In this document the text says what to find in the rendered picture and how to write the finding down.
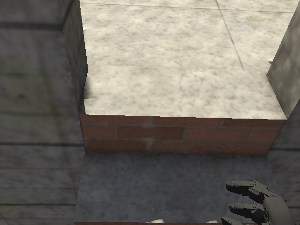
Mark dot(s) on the right robot hand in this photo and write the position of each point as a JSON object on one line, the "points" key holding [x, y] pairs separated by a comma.
{"points": [[273, 211]]}

